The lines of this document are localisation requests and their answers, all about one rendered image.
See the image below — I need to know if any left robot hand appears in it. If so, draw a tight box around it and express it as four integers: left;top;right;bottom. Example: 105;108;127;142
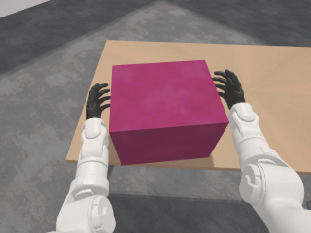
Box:
86;83;111;120

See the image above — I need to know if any left robot forearm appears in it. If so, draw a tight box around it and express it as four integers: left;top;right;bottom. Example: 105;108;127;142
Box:
56;117;110;231

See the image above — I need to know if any right robot forearm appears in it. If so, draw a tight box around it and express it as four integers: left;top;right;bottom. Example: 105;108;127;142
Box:
228;102;304;204

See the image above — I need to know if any right robot hand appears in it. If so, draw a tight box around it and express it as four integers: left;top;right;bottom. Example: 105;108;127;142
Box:
212;69;246;109

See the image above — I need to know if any table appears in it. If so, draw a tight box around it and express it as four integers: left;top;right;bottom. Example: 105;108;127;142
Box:
65;40;311;209

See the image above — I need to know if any robot left upper arm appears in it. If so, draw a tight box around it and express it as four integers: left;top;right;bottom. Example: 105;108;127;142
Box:
47;194;116;233

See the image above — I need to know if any robot right upper arm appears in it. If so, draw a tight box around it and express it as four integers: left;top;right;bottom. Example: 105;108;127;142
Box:
239;162;311;233

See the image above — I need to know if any carton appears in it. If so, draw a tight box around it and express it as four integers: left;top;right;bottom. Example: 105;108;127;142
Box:
109;60;229;166

